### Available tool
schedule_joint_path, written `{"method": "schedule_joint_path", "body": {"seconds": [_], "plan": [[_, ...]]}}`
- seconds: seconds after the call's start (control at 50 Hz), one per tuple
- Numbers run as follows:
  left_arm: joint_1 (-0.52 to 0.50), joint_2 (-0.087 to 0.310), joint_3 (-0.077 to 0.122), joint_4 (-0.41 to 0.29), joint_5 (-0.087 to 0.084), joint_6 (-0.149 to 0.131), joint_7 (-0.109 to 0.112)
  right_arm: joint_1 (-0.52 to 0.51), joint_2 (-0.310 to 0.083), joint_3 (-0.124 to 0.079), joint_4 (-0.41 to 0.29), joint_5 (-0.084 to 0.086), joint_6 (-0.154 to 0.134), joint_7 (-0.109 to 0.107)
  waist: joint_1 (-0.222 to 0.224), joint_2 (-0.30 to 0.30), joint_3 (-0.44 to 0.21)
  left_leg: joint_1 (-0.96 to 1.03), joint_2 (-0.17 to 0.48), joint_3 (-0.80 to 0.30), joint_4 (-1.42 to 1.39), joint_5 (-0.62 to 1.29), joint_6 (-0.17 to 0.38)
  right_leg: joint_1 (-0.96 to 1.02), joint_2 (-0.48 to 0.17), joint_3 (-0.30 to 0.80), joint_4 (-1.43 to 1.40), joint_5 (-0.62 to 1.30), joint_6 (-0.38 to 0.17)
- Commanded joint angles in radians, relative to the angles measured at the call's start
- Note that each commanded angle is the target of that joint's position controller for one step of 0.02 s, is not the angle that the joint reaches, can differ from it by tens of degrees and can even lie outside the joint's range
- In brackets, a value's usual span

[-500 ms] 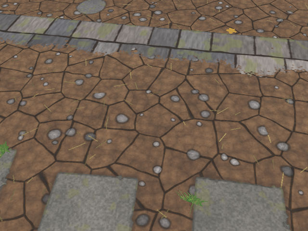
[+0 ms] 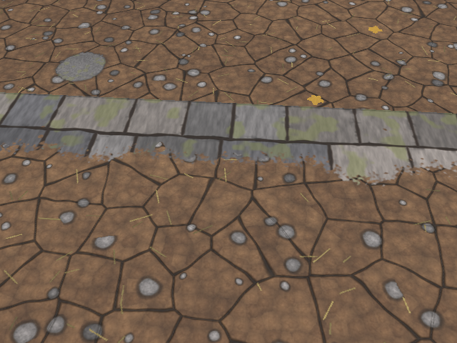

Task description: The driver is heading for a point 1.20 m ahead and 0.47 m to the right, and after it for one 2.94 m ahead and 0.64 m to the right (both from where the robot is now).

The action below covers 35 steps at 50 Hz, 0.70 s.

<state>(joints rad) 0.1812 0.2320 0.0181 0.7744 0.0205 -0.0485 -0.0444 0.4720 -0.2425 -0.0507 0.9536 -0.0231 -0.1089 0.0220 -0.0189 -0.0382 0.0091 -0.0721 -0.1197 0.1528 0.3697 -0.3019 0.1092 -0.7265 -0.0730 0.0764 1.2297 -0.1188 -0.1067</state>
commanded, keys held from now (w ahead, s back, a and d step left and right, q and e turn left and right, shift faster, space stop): w+e+shift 0.82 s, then w+shift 0.18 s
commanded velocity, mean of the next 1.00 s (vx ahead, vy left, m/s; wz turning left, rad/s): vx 1.00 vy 0.00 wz -0.82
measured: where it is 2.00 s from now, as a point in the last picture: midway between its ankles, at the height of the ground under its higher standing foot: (435, 121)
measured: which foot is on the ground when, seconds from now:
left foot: down 0.00-0.24, up 0.26-0.64, down 0.66-1.00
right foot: up 0.00-0.22, down 0.24-0.66, up 0.68-1.00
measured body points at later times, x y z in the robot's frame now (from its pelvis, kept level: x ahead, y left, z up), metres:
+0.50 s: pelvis +0.45 -0.05 +0.00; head +0.47 -0.06 +0.45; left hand +0.50 +0.23 -0.13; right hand +0.61 -0.34 -0.05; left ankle +0.68 +0.09 -0.66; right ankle +0.37 -0.05 -0.73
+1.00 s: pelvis +0.86 -0.21 -0.01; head +0.88 -0.23 +0.44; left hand +1.21 -0.28 -0.04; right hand +0.59 -0.32 -0.13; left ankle +0.84 -0.01 -0.73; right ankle +0.91 -0.41 -0.68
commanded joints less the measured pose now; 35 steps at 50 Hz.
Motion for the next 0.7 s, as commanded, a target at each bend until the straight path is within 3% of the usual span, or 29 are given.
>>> {"method": "schedule_joint_path", "body": {"seconds": [0.02, 0.08, 0.12, 0.16, 0.18, 0.2, 0.22, 0.24, 0.26, 0.28, 0.3, 0.32, 0.34, 0.36, 0.38, 0.42, 0.46, 0.5, 0.54, 0.58, 0.6, 0.62, 0.64, 0.66, 0.68, 0.7], "plan": [[-0.050, 0.036, 0.000, -0.054, -0.012, 0.006, -0.009, -0.070, -0.060, 0.000, -0.068, 0.009, -0.044, 0.005, 0.033, 0.069, 0.162, -0.210, 0.228, -0.076, -0.330, 0.300, -0.046, 0.015, -0.005, -0.049, -0.167, 0.180, -0.004], [-0.170, 0.023, -0.010, -0.082, -0.014, -0.009, -0.022, 0.001, -0.060, 0.013, -0.043, 0.018, -0.051, -0.010, -0.001, 0.028, 0.153, -0.089, 0.216, 0.043, -0.325, 0.658, -0.087, 0.061, 0.033, -0.183, -0.382, 0.303, -0.025], [-0.208, 0.027, -0.014, -0.090, -0.013, -0.015, -0.028, 0.032, -0.090, 0.016, -0.031, 0.017, -0.050, -0.030, -0.004, 0.056, 0.128, 0.032, 0.242, 0.081, -0.289, 0.947, -0.114, 0.119, 0.074, -0.247, -0.504, 0.334, -0.051], [-0.165, 0.066, -0.005, -0.072, -0.006, -0.011, -0.029, 0.030, -0.148, 0.008, -0.036, 0.010, -0.033, -0.063, 0.034, 0.123, 0.057, 0.175, 0.274, 0.107, -0.143, 1.310, -0.136, 0.194, 0.144, -0.298, -0.561, 0.280, -0.068], [-0.091, 0.096, 0.005, -0.051, -0.004, -0.007, -0.026, 0.013, -0.178, -0.001, -0.042, 0.004, -0.018, -0.081, 0.080, 0.150, 0.008, 0.215, 0.295, 0.107, -0.022, 1.449, -0.143, 0.269, 0.180, -0.308, -0.574, 0.218, -0.074], [0.054, 0.136, 0.022, -0.011, -0.004, -0.003, -0.022, -0.025, -0.206, -0.010, -0.055, -0.007, 0.001, -0.093, 0.159, 0.165, -0.062, 0.206, 0.315, 0.099, 0.175, 1.538, -0.141, 0.412, 0.211, -0.301, -0.571, 0.149, -0.091], [0.277, 0.185, 0.048, 0.056, -0.005, 0.002, -0.012, -0.098, -0.230, -0.021, -0.080, -0.020, 0.019, -0.097, 0.264, 0.169, -0.151, 0.125, 0.336, 0.076, 0.449, 1.539, -0.131, 0.621, 0.207, -0.247, -0.577, 0.073, -0.132], [0.466, 0.227, 0.081, 0.104, -0.015, 0.006, 0.007, -0.187, -0.256, -0.036, -0.101, -0.018, 0.032, -0.087, 0.372, 0.109, -0.189, -0.032, 0.264, 0.085, 0.889, 1.175, -0.115, 0.809, 0.151, -0.139, -0.682, 0.022, -0.199], [0.387, 0.245, 0.095, 0.123, -0.034, 0.021, 0.025, -0.261, -0.104, -0.001, -0.153, -0.037, 0.008, -0.055, 0.254, -0.145, -0.102, -0.453, 0.078, 0.017, 1.229, -0.065, -0.100, 0.961, 0.055, 0.033, -0.570, 0.085, -0.215], [0.301, 0.329, 0.107, 0.082, 0.003, 0.022, 0.023, -0.160, -0.034, 0.027, -0.258, 0.005, -0.013, -0.043, 0.105, -0.198, -0.229, -0.801, 0.056, -0.169, 1.433, -0.233, -0.137, 1.164, -0.128, 0.518, -0.686, 0.012, -0.432], [0.287, 0.278, 0.108, 0.057, 0.006, 0.023, 0.032, -0.217, -0.081, 0.037, -0.286, -0.003, -0.040, -0.036, 0.146, -0.039, -0.233, -0.890, 0.094, -0.269, 1.335, -0.148, -0.115, 1.140, -0.199, 0.735, -0.937, -0.305, -0.437], [0.256, 0.201, 0.093, 0.068, 0.007, 0.021, 0.041, -0.250, -0.119, 0.033, -0.281, -0.007, -0.053, -0.027, 0.093, 0.112, -0.074, -0.853, 0.152, -0.272, 1.177, -0.057, -0.097, 0.935, -0.178, 0.677, -1.034, -0.387, -0.363], [0.219, 0.177, 0.086, 0.073, 0.003, 0.014, 0.041, -0.270, -0.116, 0.033, -0.285, -0.024, -0.046, -0.024, 0.036, 0.155, 0.003, -0.779, 0.181, -0.260, 1.078, -0.044, -0.104, 0.763, -0.135, 0.601, -1.051, -0.331, -0.314], [0.200, 0.180, 0.082, 0.062, -0.001, -0.004, 0.044, -0.270, -0.109, 0.039, -0.285, -0.049, -0.022, -0.023, 0.002, 0.168, 0.043, -0.713, 0.201, -0.262, 1.022, -0.054, -0.122, 0.636, -0.090, 0.544, -1.048, -0.241, -0.296], [0.183, 0.166, 0.074, 0.060, -0.008, -0.019, 0.047, -0.267, -0.104, 0.043, -0.284, -0.062, 0.007, -0.019, -0.026, 0.183, 0.073, -0.657, 0.227, -0.249, 0.955, -0.055, -0.142, 0.521, -0.044, 0.473, -1.062, -0.214, -0.277], [0.169, 0.193, 0.076, 0.047, -0.015, -0.044, 0.041, -0.340, -0.091, 0.053, -0.324, -0.062, 0.036, -0.011, -0.026, 0.151, 0.106, -0.566, 0.249, -0.196, 0.766, 0.003, -0.170, 0.353, 0.034, 0.362, -1.096, -0.119, -0.254], [0.197, 0.205, 0.083, 0.047, -0.015, -0.053, 0.038, -0.468, -0.078, 0.064, -0.379, -0.039, 0.036, -0.001, 0.017, 0.096, 0.125, -0.494, 0.241, -0.164, 0.553, 0.186, -0.182, 0.295, 0.082, 0.306, -1.098, 0.029, -0.223], [0.242, 0.219, 0.093, 0.053, -0.026, -0.051, 0.030, -0.535, -0.065, 0.072, -0.404, -0.018, 0.034, 0.003, 0.071, 0.039, 0.093, -0.436, 0.204, -0.147, 0.382, 0.351, -0.167, 0.359, 0.104, 0.283, -1.062, 0.176, -0.175], [0.284, 0.233, 0.101, 0.056, -0.030, -0.047, 0.025, -0.577, -0.078, 0.071, -0.425, -0.007, 0.031, 0.001, 0.115, -0.003, 0.057, -0.421, 0.167, -0.144, 0.287, 0.403, -0.151, 0.481, 0.084, 0.305, -1.021, 0.299, -0.150], [0.278, 0.240, 0.106, 0.050, -0.026, -0.042, 0.032, -0.587, -0.098, 0.066, -0.440, -0.006, 0.025, -0.004, 0.115, -0.023, 0.042, -0.370, 0.145, -0.163, 0.177, 0.381, -0.138, 0.566, 0.065, 0.326, -0.962, 0.363, -0.120], [0.259, 0.253, 0.110, 0.042, -0.024, -0.041, 0.037, -0.544, -0.120, 0.056, -0.429, -0.006, 0.022, -0.010, 0.092, -0.027, 0.012, -0.285, 0.121, -0.168, 0.134, 0.346, -0.131, 0.591, 0.063, 0.335, -0.900, 0.451, -0.097], [0.243, 0.279, 0.114, 0.036, -0.018, -0.042, 0.037, -0.446, -0.168, 0.036, -0.402, -0.003, 0.018, -0.021, 0.044, -0.022, -0.060, -0.162, 0.095, -0.173, 0.134, 0.271, -0.119, 0.621, 0.065, 0.332, -0.772, 0.585, -0.073], [0.196, 0.316, 0.121, 0.026, -0.014, -0.045, 0.032, -0.270, -0.212, 0.013, -0.362, 0.001, 0.012, -0.034, -0.064, -0.015, -0.157, 0.033, 0.102, -0.173, 0.137, 0.200, -0.107, 0.582, 0.087, 0.313, -0.568, 0.613, -0.052], [0.139, 0.277, 0.111, 0.005, -0.008, -0.057, 0.028, -0.037, -0.273, -0.015, -0.313, -0.010, 0.009, -0.055, -0.179, 0.000, -0.269, 0.297, 0.199, -0.242, 0.203, 0.052, -0.086, 0.430, 0.124, 0.278, -0.298, 0.476, -0.038], [0.148, 0.091, 0.065, -0.037, -0.020, -0.066, 0.034, 0.112, -0.337, -0.037, -0.286, -0.054, 0.007, -0.069, -0.177, 0.250, -0.379, 0.538, 0.494, -0.582, 0.139, -0.289, -0.053, 0.166, 0.212, 0.171, 0.047, -0.309, -0.036], [0.252, 0.095, 0.043, -0.094, -0.059, -0.058, 0.034, -0.010, -0.376, -0.053, -0.298, -0.052, 0.014, -0.054, -0.049, 0.504, -0.469, 0.547, 0.634, -1.112, -0.090, -0.463, 0.040, -0.022, 0.207, 0.090, 0.221, -0.374, -0.026]]}}
Velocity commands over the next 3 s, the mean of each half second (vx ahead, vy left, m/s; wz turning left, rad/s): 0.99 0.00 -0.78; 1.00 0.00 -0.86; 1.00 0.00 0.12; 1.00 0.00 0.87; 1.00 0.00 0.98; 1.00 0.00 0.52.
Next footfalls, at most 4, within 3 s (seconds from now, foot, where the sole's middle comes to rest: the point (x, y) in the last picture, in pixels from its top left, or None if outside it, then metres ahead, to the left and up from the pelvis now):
0.24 right None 0.41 -0.06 -0.77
0.66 left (243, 242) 0.87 -0.03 -0.77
1.12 right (363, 210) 1.00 -0.47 -0.77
1.56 left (404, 137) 1.38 -0.73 -0.77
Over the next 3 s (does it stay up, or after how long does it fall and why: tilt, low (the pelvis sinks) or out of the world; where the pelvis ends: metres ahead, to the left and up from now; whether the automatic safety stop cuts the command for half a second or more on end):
stays up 2.38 -0.97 -0.04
